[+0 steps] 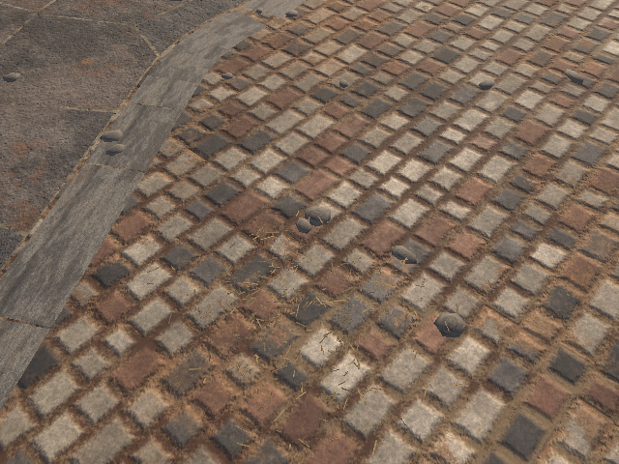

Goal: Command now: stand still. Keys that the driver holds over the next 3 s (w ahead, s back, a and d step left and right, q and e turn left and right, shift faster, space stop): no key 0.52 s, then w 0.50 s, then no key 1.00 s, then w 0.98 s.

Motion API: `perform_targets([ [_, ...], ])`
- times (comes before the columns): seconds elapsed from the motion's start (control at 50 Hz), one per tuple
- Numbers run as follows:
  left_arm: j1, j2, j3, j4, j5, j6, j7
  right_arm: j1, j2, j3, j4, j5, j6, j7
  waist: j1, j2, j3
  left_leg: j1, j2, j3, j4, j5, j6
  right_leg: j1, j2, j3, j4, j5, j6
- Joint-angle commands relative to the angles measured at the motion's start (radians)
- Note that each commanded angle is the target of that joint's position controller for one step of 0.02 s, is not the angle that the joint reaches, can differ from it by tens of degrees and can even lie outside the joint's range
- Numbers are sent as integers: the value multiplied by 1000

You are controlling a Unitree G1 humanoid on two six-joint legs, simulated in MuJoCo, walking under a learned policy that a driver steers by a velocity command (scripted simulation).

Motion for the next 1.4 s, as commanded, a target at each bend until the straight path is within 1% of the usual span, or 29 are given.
perform_targets([
  [0.02,47,98,13,-13,0,-5,3,42,-98,-15,-15,0,-7,-3,-1,5,15,-65,28,-18,-103,161,14,20,14,-23,-58,125,-15],
  [0.52,108,66,-3,7,-3,-6,3,100,-69,2,38,3,-6,-6,-5,2,30,-82,23,-2,-98,142,6,0,24,-24,-53,112,-26],
  [0.56,131,52,-5,19,-8,-3,5,123,-72,-1,50,8,-2,-11,-8,17,17,-89,6,5,-109,-135,22,-9,63,-65,-21,-115,-35],
  [0.6,112,63,0,1,-12,-9,8,124,-113,-15,36,19,-2,-16,-17,53,93,-162,44,-60,-145,-458,72,-113,84,-80,44,-358,-62],
  [0.62,94,51,-2,-14,-12,-21,4,141,-126,-20,32,23,-10,-14,-28,81,127,-171,93,-131,-178,-528,102,-168,81,-78,85,-362,-72],
  [0.66,72,10,-11,-37,-15,-56,-14,191,-174,-39,36,32,-31,-7,-47,191,131,-117,238,-340,-272,-586,183,-245,79,-100,254,-220,-77],
  [0.68,62,12,-11,-48,-20,-72,-24,184,-181,-45,31,34,-38,-5,-44,203,144,-150,293,-421,-305,-573,218,-242,50,-69,314,-197,-96],
  [0.72,118,5,-10,-44,-34,-96,-40,86,-164,-40,-6,37,-46,1,23,187,163,-222,280,-371,-278,-488,199,-138,32,-61,184,-219,-141],
  [0.74,206,8,-4,-12,-34,-102,-42,23,-152,-36,-28,44,-45,4,73,153,157,-297,214,-271,-214,-413,153,27,50,-73,24,-167,-151],
  [0.76,300,44,10,25,-23,-104,-42,-13,-130,-31,-47,42,-49,5,100,60,130,-364,130,-153,-52,-261,106,169,30,-6,-44,-103,-143],
  [0.78,442,148,41,50,-21,-107,-42,-33,-66,-15,-70,34,-63,7,139,-200,62,-485,5,39,307,-131,37,306,-155,311,-208,-233,-210],
  [0.8,512,225,51,49,-11,-120,-58,-40,-53,-13,-106,37,-87,4,137,-328,34,-628,-39,15,554,-252,32,345,-341,702,-339,-299,-323],
  [0.82,409,157,29,22,0,-132,-58,-33,-81,-19,-103,49,-102,10,75,-181,89,-689,30,-56,712,-206,53,301,-361,698,-330,-280,-331],
  [0.84,333,112,17,-8,-6,-138,-60,-15,-78,-18,-92,52,-112,22,45,-116,115,-715,70,-60,755,-106,74,281,-314,559,-318,-223,-299],
  [0.86,287,102,11,-26,-9,-136,-66,-14,-84,-23,-84,43,-120,27,30,-80,107,-714,99,-42,729,-20,84,278,-264,441,-325,-150,-266],
  [0.9,289,51,-7,-30,-5,-120,-67,-63,-120,-44,-93,28,-124,38,31,-84,94,-676,132,-3,634,76,77,281,-190,253,-333,106,-213],
  [0.92,319,42,-12,-25,-1,-112,-62,-70,-101,-43,-94,28,-119,46,34,-99,76,-656,129,21,602,100,67,286,-168,197,-329,203,-206],
  [1.0,326,97,-8,-49,8,-95,-35,-249,-33,-18,-165,25,-105,57,53,-72,102,-599,102,75,332,216,21,196,-140,93,-365,299,-220],
  [1.08,345,138,3,-49,-1,-90,-24,-363,-52,-10,-215,28,-104,68,59,-105,126,-417,40,118,125,309,21,120,-137,34,-351,476,-211],
  [1.14,305,152,12,-52,-4,-84,-22,-282,-116,-32,-209,24,-107,70,-20,-141,37,-264,0,91,67,333,67,204,-154,13,-207,778,-164],
  [1.18,255,151,12,-71,-3,-75,-24,-32,-178,-65,-125,15,-109,62,-146,-132,-113,26,-24,96,7,443,112,194,-102,-14,69,887,-110],
  [1.2,262,130,3,-94,13,-79,-29,92,-239,-77,-93,-6,-105,52,-176,-44,-228,303,131,-48,65,756,159,5,-48,-26,316,587,-72],
  [1.22,449,-12,-34,-73,23,-84,-39,116,-288,-72,-85,-34,-94,51,-68,248,-425,585,438,-405,86,1127,361,-245,123,-21,736,-370,-17],
  [1.24,496,20,-23,-33,-7,-97,-45,124,-230,-59,-78,-21,-88,60,-85,198,-532,533,449,-550,-24,1012,421,-252,138,161,902,-439,-12],
  [1.26,378,75,-7,-68,-31,-98,-45,-11,-195,-51,-101,4,-86,62,-60,144,-350,359,400,-407,-75,817,377,-329,75,113,912,-387,-12],
  [1.28,267,89,-2,-97,-26,-91,-34,-119,-140,-34,-122,12,-88,60,-40,56,-217,191,342,-296,-118,716,316,-342,24,68,854,-313,-11],
  [1.3,219,96,9,-103,-15,-79,-20,-170,-98,-18,-126,7,-94,61,-17,10,-154,46,300,-216,-154,707,282,-295,-8,60,790,-265,-6],
  [1.36,257,30,8,-105,-4,-40,0,-200,-97,-13,-96,-29,-97,58,53,72,-110,-197,220,-71,-211,679,246,-85,-31,34,542,-207,-8],
  [1.4,220,21,4,-119,0,-27,11,-192,-120,-17,-85,-39,-95,47,53,98,-123,-215,215,-58,-220,622,257,-46,-25,19,369,-200,-5],
])
Next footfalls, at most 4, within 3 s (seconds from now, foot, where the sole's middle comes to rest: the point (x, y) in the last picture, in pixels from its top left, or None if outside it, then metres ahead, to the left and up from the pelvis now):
1.20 left None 0.41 0.08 -0.77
1.54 right None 0.39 -0.15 -0.77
2.38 right None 0.50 -0.17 -0.77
2.86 left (309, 318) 0.88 0.04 -0.77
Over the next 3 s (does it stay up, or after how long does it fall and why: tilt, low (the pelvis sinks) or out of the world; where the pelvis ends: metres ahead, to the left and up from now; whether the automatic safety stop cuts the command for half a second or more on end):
stays up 0.76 -0.04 -0.01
